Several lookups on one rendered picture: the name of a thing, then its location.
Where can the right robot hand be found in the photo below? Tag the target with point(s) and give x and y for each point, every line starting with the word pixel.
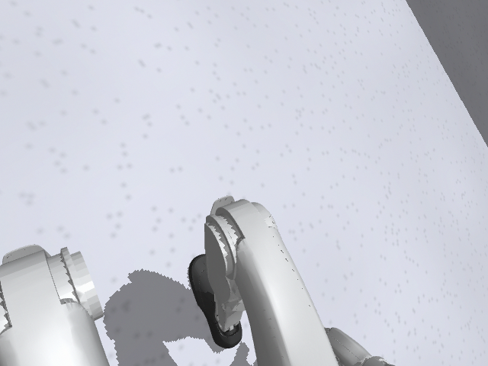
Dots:
pixel 347 351

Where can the right robot foot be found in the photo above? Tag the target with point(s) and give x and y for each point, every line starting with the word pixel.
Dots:
pixel 204 297

